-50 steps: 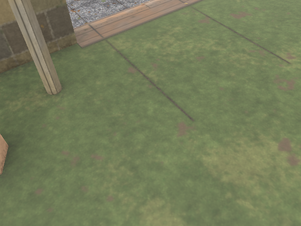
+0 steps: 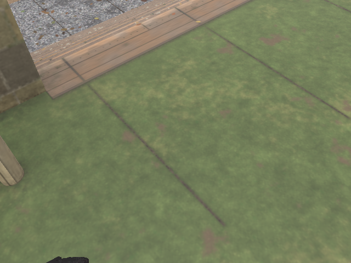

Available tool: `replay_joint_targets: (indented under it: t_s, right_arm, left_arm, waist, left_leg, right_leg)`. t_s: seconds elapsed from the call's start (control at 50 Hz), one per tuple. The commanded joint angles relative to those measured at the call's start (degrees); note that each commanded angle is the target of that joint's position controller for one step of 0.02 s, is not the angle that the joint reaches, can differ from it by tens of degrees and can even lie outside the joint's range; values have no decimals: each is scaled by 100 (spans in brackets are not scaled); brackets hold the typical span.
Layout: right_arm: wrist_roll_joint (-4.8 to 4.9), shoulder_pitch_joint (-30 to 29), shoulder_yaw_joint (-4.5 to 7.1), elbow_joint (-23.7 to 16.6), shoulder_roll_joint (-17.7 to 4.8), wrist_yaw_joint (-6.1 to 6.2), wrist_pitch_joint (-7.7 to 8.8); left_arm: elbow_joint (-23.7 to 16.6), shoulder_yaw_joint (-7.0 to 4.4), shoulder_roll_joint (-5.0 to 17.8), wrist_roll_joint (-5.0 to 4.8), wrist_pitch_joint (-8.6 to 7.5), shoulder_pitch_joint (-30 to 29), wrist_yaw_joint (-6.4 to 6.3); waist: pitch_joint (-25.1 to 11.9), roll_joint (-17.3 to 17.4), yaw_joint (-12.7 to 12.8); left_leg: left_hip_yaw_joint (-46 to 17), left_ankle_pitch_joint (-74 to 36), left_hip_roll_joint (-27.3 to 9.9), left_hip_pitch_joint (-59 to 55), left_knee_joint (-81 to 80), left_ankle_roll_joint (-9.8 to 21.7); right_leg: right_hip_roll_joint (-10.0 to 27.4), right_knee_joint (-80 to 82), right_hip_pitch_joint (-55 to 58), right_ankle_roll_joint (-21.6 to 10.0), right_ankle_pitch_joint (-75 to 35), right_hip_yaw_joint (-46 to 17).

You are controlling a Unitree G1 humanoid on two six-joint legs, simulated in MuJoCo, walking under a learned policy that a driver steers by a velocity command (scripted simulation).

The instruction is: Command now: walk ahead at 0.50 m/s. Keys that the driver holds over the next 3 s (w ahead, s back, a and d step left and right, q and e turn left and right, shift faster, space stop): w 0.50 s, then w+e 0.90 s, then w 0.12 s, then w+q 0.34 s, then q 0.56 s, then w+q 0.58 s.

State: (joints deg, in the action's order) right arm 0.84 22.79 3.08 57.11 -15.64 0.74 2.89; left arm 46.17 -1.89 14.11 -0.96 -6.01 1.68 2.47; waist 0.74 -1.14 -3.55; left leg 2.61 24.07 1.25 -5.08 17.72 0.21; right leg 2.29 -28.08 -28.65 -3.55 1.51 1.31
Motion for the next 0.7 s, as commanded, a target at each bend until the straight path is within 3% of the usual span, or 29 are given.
replay_joint_targets:
  t_s: [0.02, 0.04, 0.06, 0.08, 0.1, 0.14, 0.18, 0.26, 0.34, 0.44, 0.5, 0.52, 0.54, 0.56, 0.58, 0.6, 0.62, 0.64, 0.66, 0.7]
  right_arm:
    - [-81, 372, -41, -463, -299, -20, 19]
    - [-30, 537, -143, -381, -1, -47, 151]
    - [125, 51, 32, -489, -698, -70, 292]
    - [240, -431, 66, -642, -832, -73, 369]
    - [187, -642, 66, -665, -760, -49, 378]
    - [65, -580, 113, -606, -604, -25, 244]
    - [6, -527, 82, -600, -376, -46, 147]
    - [-62, -1245, 81, -855, -354, -42, 113]
    - [-32, -2012, 19, -1044, -225, -110, 182]
    - [28, -2660, -5, -1307, -306, -251, 248]
    - [33, -2329, 78, -1282, -539, -312, 294]
    - [13, -1809, 170, -1140, -681, -294, 304]
    - [-7, -821, 323, -846, -968, -241, 307]
    - [-82, 173, 438, -684, -1437, -170, 288]
    - [-104, 257, 445, -596, -1608, -214, 265]
    - [-52, 53, 296, -672, -1013, -215, 292]
    - [-48, -396, 223, -748, -775, -192, 323]
    - [-75, -820, 171, -808, -632, -195, 349]
    - [-100, -1085, 134, -813, -460, -201, 372]
    - [-182, -1228, 112, -749, -340, -196, 414]
  left_arm:
    - [294, -550, 1723, 168, -10, 2266, -28]
    - [400, -506, 1536, 71, 34, 2461, -9]
    - [351, -353, 1130, 28, 24, 2156, -10]
    - [244, -291, 941, 59, 26, 1682, -42]
    - [202, -243, 814, 89, 16, 1281, -38]
    - [190, -180, 610, 153, -34, 979, -25]
    - [271, -203, 674, 130, -69, 1069, -51]
    - [432, -270, 903, 108, -38, 1372, -177]
    - [576, -280, 968, 48, 15, 1674, -249]
    - [845, -324, 1025, -14, 136, 2083, -279]
    - [844, -377, 1141, -26, 222, 1921, -312]
    - [826, -367, 1125, -31, 254, 1829, -312]
    - [789, -296, 958, 7, 276, 1831, -311]
    - [631, -164, 653, 152, 270, 1978, -311]
    - [652, 0, -13, 32, 144, 2672, -264]
    - [697, -170, 745, -133, 49, 2209, -259]
    - [542, -248, 972, -229, 1, 1730, -259]
    - [524, -255, 911, -200, 14, 1543, -305]
    - [537, -297, 840, -127, 65, 1487, -336]
    - [592, -304, 584, -125, 217, 1723, -313]
  waist:
    - [-1835, -522, 969]
    - [-2362, -1462, 917]
    - [-1744, -1012, 999]
    - [-1077, -736, 882]
    - [-602, -307, 695]
    - [-283, -339, 403]
    - [-182, -247, 273]
    - [87, -143, 386]
    - [254, -199, 626]
    - [427, -233, 757]
    - [184, -366, 445]
    - [-119, -367, 132]
    - [-740, -231, -290]
    - [-1659, 659, -516]
    - [-2215, 2074, -92]
    - [-1701, 1234, -306]
    - [-962, 980, -226]
    - [-620, 557, -26]
    - [-321, 546, 116]
    - [-220, 717, 345]
  left_leg:
    - [5, -3146, -543, 2436, 4028, 325]
    - [-468, 700, 294, 3948, 5438, 141]
    - [-1044, 715, -50, 4546, 5970, 280]
    - [-881, 252, -356, 4678, 5929, 360]
    - [-728, -244, -639, 4499, 5509, 343]
    - [-729, -763, -918, 3913, 4925, 292]
    - [-652, -869, -976, 3823, 4578, 201]
    - [-579, -1881, -1023, 4410, 3352, -30]
    - [-326, -2927, -784, 4121, 1979, -51]
    - [-363, -2697, -651, 4236, 1272, 132]
    - [-235, -2083, -459, 3612, 1097, 361]
    - [-86, -2026, -276, 2777, 968, 472]
    - [-142, -2112, -312, 1340, 1032, 641]
    - [-1553, -2060, -1548, -395, 1135, 984]
    - [-4125, -808, -2554, -1797, 254, 1768]
    - [-3961, -172, -2368, -1344, -46, 1502]
    - [-3050, -381, -2214, -601, -152, 1223]
    - [-2427, -874, -2015, 155, -330, 1083]
    - [-1895, -1251, -1813, 707, -535, 998]
    - [-1234, -1717, -1620, 1237, -837, 933]
  right_leg:
    - [1378, -90, 4246, -1117, 423, -1992]
    - [2147, 893, 5211, -1669, 1237, -4251]
    - [1953, 1095, 4788, -1377, 1474, -3868]
    - [1745, 1162, 4021, -1161, 1095, -2954]
    - [1498, 1364, 3193, -1040, 592, -2280]
    - [1156, 1736, 2327, -918, 262, -1635]
    - [1101, 1949, 2018, -1005, -70, -1364]
    - [1034, 2208, 2107, -1008, -343, -913]
    - [804, 2267, 2130, -799, -231, -440]
    - [1178, 1923, 2983, -730, -319, -484]
    - [1320, 1352, 3347, -569, -1391, -500]
    - [1153, 694, 3220, -469, -2239, -410]
    - [821, -469, 2686, -306, -2298, -242]
    - [347, -2422, 1412, -90, -310, 29]
    - [-614, -4053, -629, 152, 3221, -345]
    - [-283, -4635, -1180, 78, 3195, -991]
    - [-7, -4621, -1427, -12, 2612, -888]
    - [285, -4389, -1163, 14, 2063, -783]
    - [443, -4080, -954, 48, 1709, -785]
    - [608, -3859, -457, 80, 1353, -811]
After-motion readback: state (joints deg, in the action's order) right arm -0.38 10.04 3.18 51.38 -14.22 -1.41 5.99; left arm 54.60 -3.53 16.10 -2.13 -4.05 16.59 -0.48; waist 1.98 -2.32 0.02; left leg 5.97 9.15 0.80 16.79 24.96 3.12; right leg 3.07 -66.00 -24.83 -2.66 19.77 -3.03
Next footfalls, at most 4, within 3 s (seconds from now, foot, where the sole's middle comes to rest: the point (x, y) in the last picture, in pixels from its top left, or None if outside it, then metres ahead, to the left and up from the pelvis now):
0.54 left None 0.48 0.13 -0.76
1.12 right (206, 195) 0.74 -0.13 -0.76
1.60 left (186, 131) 1.09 -0.08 -0.76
2.06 right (241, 108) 1.22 -0.37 -0.76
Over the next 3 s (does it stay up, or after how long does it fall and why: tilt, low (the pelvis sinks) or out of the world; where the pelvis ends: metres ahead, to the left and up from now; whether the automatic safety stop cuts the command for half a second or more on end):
stays up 1.34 -0.22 0.01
